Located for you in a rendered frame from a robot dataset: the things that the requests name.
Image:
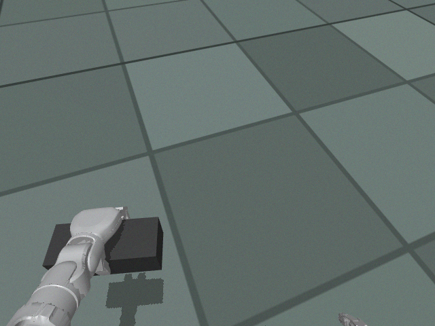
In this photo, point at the left robot arm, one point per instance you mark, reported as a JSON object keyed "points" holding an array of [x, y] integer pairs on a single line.
{"points": [[63, 286]]}

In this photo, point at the right robot hand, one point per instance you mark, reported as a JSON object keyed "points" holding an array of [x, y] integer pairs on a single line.
{"points": [[348, 320]]}

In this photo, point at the left robot hand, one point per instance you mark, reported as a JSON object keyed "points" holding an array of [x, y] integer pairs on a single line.
{"points": [[102, 222]]}

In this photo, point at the carton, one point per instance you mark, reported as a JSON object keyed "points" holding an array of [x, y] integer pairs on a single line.
{"points": [[135, 247]]}

